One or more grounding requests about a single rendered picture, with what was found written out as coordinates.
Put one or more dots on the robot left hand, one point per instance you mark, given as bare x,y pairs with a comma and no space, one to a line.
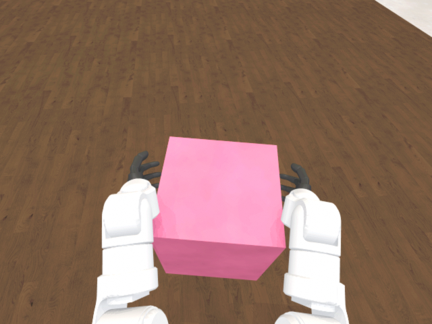
136,169

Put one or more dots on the robot left forearm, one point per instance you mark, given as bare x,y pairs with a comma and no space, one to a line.
127,233

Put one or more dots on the robot right hand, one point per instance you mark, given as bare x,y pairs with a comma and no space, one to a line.
301,182

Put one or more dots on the left robot upper arm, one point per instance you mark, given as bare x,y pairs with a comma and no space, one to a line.
134,315

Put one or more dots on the robot right forearm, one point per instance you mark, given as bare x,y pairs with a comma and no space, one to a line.
313,277

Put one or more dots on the carton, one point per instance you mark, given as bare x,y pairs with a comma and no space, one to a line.
220,209

